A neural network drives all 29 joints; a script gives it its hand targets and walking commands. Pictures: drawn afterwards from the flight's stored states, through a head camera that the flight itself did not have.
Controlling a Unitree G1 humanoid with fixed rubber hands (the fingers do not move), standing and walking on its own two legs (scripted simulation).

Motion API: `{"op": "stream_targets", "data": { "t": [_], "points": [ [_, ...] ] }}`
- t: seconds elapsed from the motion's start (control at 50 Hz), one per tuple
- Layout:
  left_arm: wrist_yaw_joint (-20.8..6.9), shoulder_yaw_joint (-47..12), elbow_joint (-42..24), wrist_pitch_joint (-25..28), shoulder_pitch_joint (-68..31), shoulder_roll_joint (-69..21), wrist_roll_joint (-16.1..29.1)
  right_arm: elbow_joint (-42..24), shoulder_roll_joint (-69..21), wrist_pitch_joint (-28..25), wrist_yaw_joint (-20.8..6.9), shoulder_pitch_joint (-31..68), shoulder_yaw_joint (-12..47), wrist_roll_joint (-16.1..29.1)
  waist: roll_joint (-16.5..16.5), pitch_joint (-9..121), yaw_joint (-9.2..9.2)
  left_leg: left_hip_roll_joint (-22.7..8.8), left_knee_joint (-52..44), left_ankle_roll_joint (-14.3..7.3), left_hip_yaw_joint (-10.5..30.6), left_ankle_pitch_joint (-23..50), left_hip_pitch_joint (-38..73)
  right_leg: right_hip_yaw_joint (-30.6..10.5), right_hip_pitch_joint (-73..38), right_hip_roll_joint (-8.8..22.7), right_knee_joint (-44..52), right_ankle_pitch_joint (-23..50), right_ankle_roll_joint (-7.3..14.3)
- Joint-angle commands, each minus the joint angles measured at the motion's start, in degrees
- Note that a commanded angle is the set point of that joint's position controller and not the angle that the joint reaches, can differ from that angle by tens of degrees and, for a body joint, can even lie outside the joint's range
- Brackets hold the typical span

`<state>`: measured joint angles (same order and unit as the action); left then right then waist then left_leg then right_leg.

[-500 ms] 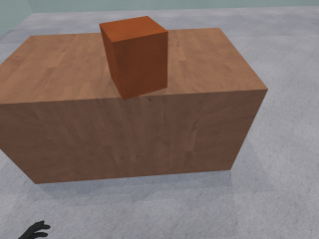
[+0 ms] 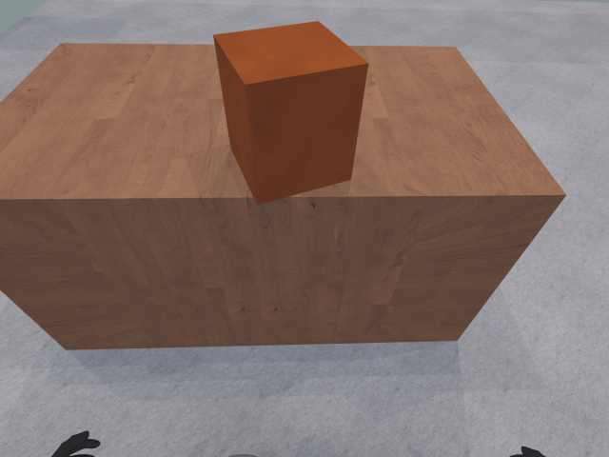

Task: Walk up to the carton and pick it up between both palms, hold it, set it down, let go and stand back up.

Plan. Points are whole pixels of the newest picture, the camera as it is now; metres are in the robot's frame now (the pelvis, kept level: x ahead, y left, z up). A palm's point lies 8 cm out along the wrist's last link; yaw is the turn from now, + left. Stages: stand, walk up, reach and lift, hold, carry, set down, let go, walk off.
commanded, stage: walk up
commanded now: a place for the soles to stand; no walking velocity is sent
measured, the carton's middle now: (287, 113) +0.71 +0.05 +0.08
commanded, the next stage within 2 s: none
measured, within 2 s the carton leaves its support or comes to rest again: neither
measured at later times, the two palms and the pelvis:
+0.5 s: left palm out of the picture +0.14 +0.31 -0.06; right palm (539, 415) +0.21 -0.32 -0.07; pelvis +0.10 -0.01 +0.01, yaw +1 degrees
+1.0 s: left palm (100, 333) +0.30 +0.31 -0.05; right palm (513, 372) +0.28 -0.31 -0.09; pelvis +0.18 -0.01 +0.00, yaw +2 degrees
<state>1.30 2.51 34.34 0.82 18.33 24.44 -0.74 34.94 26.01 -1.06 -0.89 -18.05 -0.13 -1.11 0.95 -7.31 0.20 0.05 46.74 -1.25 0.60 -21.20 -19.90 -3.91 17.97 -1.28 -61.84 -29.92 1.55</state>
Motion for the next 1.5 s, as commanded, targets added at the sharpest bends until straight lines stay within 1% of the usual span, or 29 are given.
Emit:
{"op": "stream_targets", "data": {
  "t": [0.0, 0.08, 0.16, 0.22, 0.24, 0.26, 0.28, 0.3, 0.4, 0.5, 0.56, 0.58, 0.6, 0.64, 0.68, 0.74, 0.86, 0.9, 0.92, 0.96, 0.98, 1.02, 1.08, 1.2, 1.26, 1.28, 1.3, 1.34, 1.48],
  "points": [
    [-0.55, 4.36, -6.58, 1.15, -3.44, 14.40, -0.71, -3.60, 15.75, -0.78, 1.16, -7.25, -9.14, 0.03, 0.78, -3.03, 3.58, -20.22, -30.82, -15.46, 33.99, -15.17, 14.71, -1.48, 25.31, 2.94, -8.38, -2.79, 0.34],
    [-1.08, 4.14, -5.05, 1.54, -5.68, 11.96, -0.45, -2.23, 14.79, -1.91, 0.83, -8.39, -8.48, 0.75, 6.18, -4.14, 4.25, -15.58, -28.08, -10.96, 26.30, 7.42, 11.06, 0.44, 19.60, 3.93, -1.24, 2.41, -0.98],
    [-1.22, 3.71, -5.00, 1.89, -7.90, 11.58, 0.10, -3.36, 14.47, -0.83, 0.55, -5.25, -8.33, 0.24, 12.48, -0.20, 4.92, -14.66, -23.48, -14.32, 21.27, 12.29, 15.50, 4.04, 15.73, 3.44, 12.41, 1.51, -1.40],
    [-0.59, 3.30, -0.96, 3.21, -0.05, 10.79, 0.19, -4.29, 12.70, 0.69, 0.08, 0.75, -7.26, 1.03, 8.58, 5.11, -0.72, -10.32, -10.27, -9.82, 11.63, 20.81, 8.08, 7.56, -5.04, -0.13, 34.78, 14.84, 0.11],
    [0.17, 4.32, 1.36, 3.82, 6.50, 13.41, -0.40, -4.91, 9.37, 1.04, -0.16, 1.90, -6.15, 1.20, 1.71, 9.28, -4.09, -6.82, 2.51, -6.46, 9.24, 17.01, -0.31, 2.76, -18.56, 0.95, 37.47, 18.61, 0.59],
    [0.78, 6.30, 1.33, 3.94, 10.79, 18.53, -1.15, -6.53, 4.12, 0.41, -0.31, 0.51, -4.26, 1.57, -12.41, 14.44, -6.31, -0.20, 17.93, -2.04, 4.15, 5.33, -12.06, -18.07, -28.52, 12.82, 40.02, 10.42, 3.13],
    [1.24, 7.55, -0.14, 3.53, 10.92, 21.57, -1.42, -8.95, 5.64, 0.60, -0.22, 3.56, -4.40, 1.62, -13.55, 11.35, -6.52, 5.93, 20.93, 0.06, 4.71, -13.60, -24.92, -40.01, -29.36, 22.37, 44.81, 6.83, 8.72],
    [1.22, 7.35, -1.16, 3.13, 8.93, 20.64, -1.45, -8.22, 11.68, 1.38, 0.52, 6.49, -6.30, 0.56, -7.60, 6.79, -6.77, 2.69, 23.14, -0.42, 8.83, -16.64, -26.10, -42.34, -24.33, 25.13, 42.70, 6.47, 15.49],
    [1.37, 6.34, -3.07, 3.61, 7.45, 15.90, -1.04, -6.63, 9.57, 0.10, -0.19, 4.03, -6.70, 0.05, -6.70, 2.04, -4.20, -0.99, 18.01, 0.80, 7.55, -10.25, -24.83, -24.84, -21.54, 20.41, 36.12, 31.53, 15.25],
    [0.99, 6.78, -5.94, 2.42, 4.53, 17.43, -1.15, -8.04, 9.19, -0.26, -1.00, 5.11, -6.96, 0.35, -8.57, 1.96, -2.67, -4.45, 1.19, -0.07, 1.45, -7.51, -15.97, -20.36, -13.52, 20.22, 35.32, 21.60, 13.82],
    [0.13, 4.82, -6.79, 1.05, -2.48, 14.25, -0.62, -2.77, 10.07, -1.02, -0.25, -8.98, -8.09, 0.51, -4.82, 6.40, 5.73, -0.29, -15.89, -0.82, -1.84, 3.28, 13.90, -6.95, 3.69, 11.27, 19.95, 15.80, 6.45],
    [-0.12, 3.25, -6.55, 1.03, 0.03, 10.05, -0.43, -0.82, 13.76, -1.46, 0.59, -14.03, -9.52, -0.36, 8.48, 9.88, 7.79, -3.59, -21.10, -1.71, 8.19, -4.28, 24.44, -0.37, 12.00, 5.35, 1.65, 16.89, 3.63],
    [-0.22, 1.93, -8.04, 1.31, 0.76, 5.63, 0.03, -2.92, 17.37, -1.51, 1.15, -11.17, -9.85, -1.09, 19.18, 6.97, 6.04, -15.44, -28.77, -4.71, 33.16, -11.81, 24.09, 2.40, 25.48, -2.85, -6.82, -1.32, 0.37],
    [0.62, 4.37, -9.42, 0.37, -1.61, 13.44, -0.51, -5.05, 17.65, -1.00, 1.25, -9.54, -10.06, -0.18, 9.44, -0.30, 5.51, -25.00, -35.97, -14.50, 48.56, -29.46, 15.24, -3.24, 29.23, -0.04, -12.37, -6.11, 0.40],
    [-0.26, 4.82, -6.24, 0.51, -3.04, 15.12, -0.33, -4.59, 16.37, -0.86, 1.71, -6.58, -9.71, 0.07, 0.70, -4.71, 3.41, -20.07, -32.15, -12.70, 38.13, -21.48, 13.55, -2.81, 26.80, 2.55, -9.73, 0.00, 0.25],
    [-0.66, 4.39, -5.30, 1.17, -3.75, 12.37, -0.44, -3.15, 15.58, -2.00, 1.72, -9.24, -9.04, 0.38, 5.03, -3.12, 4.16, -16.46, -26.45, -10.08, 30.92, 7.18, 14.24, -1.37, 23.23, 3.51, -5.59, 1.70, -0.52],
    [-0.74, 3.54, -4.52, 2.05, -7.45, 11.44, 0.25, -3.30, 14.51, -0.48, 1.31, -6.31, -8.33, 0.13, 11.25, 1.38, 4.77, -15.13, -19.45, -13.26, 23.59, 21.26, 17.66, 3.33, 15.79, 3.35, 14.40, -2.45, -0.51],
    [-0.24, 3.12, -1.99, 3.01, -1.96, 10.39, 0.18, -4.21, 13.70, 0.64, 0.88, -1.20, -7.70, 0.47, 10.18, 4.43, 0.57, -11.37, -11.25, -11.09, 14.62, 24.31, 10.01, 6.65, 0.38, 1.26, 30.81, 7.83, 0.67],
    [0.30, 3.69, 0.72, 3.72, 4.65, 12.00, -0.31, -4.87, 11.28, 1.16, 0.54, 1.40, -6.90, 0.73, 5.08, 7.67, -3.19, -8.08, -0.87, -7.55, 11.46, 20.01, 1.60, 3.83, -13.23, 0.42, 36.68, 13.75, 1.40],
    [1.40, 7.22, 0.61, 3.56, 10.69, 21.68, -1.27, -9.06, 4.66, 0.69, 0.21, 2.90, -4.33, 1.42, -16.16, 11.68, -6.50, 5.33, 21.25, 0.65, 2.85, -13.20, -23.99, -37.66, -28.65, 22.89, 43.45, 10.62, 8.32],
    [1.38, 7.56, -0.24, 3.03, 9.71, 21.35, -1.51, -8.77, 11.13, 1.54, 1.12, 5.89, -6.35, 0.52, -8.64, 8.30, -7.16, 3.06, 23.16, -0.20, 8.39, -18.02, -26.08, -42.00, -25.00, 25.91, 41.97, 8.93, 15.33],
    [1.57, 6.51, -1.66, 3.11, 7.15, 17.54, -1.42, -7.35, 11.88, 1.19, 0.84, 6.26, -6.82, 0.48, -3.53, 2.33, -5.43, 0.10, 23.68, -0.04, 8.43, -13.34, -27.60, -32.94, -22.80, 23.16, 38.83, 13.64, 16.01],
    [1.68, 6.06, -3.03, 3.35, 7.17, 15.63, -0.80, -6.12, 9.59, 0.62, 0.35, 3.19, -6.83, 0.06, -6.90, 2.54, -3.99, -0.81, 19.36, 0.63, 6.59, -9.37, -23.60, -24.32, -20.29, 19.72, 36.36, 30.92, 14.03],
    [1.37, 6.46, -5.88, 2.02, 5.39, 17.06, -1.13, -7.61, 9.32, 0.66, -0.34, 5.69, -6.85, 0.41, -9.17, 1.46, -3.43, -3.65, 3.16, 0.42, 0.47, -7.27, -14.72, -19.55, -11.89, 18.97, 35.36, 23.85, 13.53],
    [0.46, 4.68, -6.63, 0.64, -1.06, 14.68, -0.22, -3.53, 9.44, -0.51, 0.68, -4.29, -7.26, 0.79, -8.42, 6.76, 3.13, -0.64, -16.32, -1.57, -1.70, 5.05, 10.90, -8.09, 0.92, 12.24, 22.40, 26.24, 7.15],
    [0.33, 3.18, -6.19, 0.55, 0.13, 11.26, 0.17, -1.62, 12.41, -1.04, 1.41, -8.41, -8.15, 0.35, 0.87, 9.22, 4.95, -2.73, -19.34, -1.63, 4.61, 4.99, 19.47, -3.57, 7.14, 7.95, 10.74, 22.84, 3.82],
    [0.16, 1.76, -6.75, 0.73, 1.58, 7.12, 0.74, -2.50, 16.74, -1.04, 1.99, -7.13, -9.04, -0.64, 14.28, 8.42, 3.99, -13.67, -24.42, -4.88, 24.36, 2.12, 20.29, 2.63, 16.76, 0.90, -1.93, 11.69, 0.08],
    [1.47, 4.10, -6.56, -1.11, 0.49, 13.57, 0.42, -4.52, 17.20, -0.20, 2.21, -4.43, -8.73, 0.33, 8.33, 2.16, 3.52, -23.38, -30.69, -13.09, 37.89, -16.32, 8.00, -1.65, 17.68, 0.81, -4.04, -8.06, -0.11],
    [0.44, 3.60, -1.51, 0.62, -0.29, 11.27, 0.51, -4.23, 14.19, 0.17, 1.44, 1.34, -7.17, 0.30, 9.89, 1.16, 0.35, -13.71, -20.73, -10.56, 20.79, 6.50, 1.66, 3.06, 3.42, 2.59, 18.81, -3.88, 0.31]
  ]
}}
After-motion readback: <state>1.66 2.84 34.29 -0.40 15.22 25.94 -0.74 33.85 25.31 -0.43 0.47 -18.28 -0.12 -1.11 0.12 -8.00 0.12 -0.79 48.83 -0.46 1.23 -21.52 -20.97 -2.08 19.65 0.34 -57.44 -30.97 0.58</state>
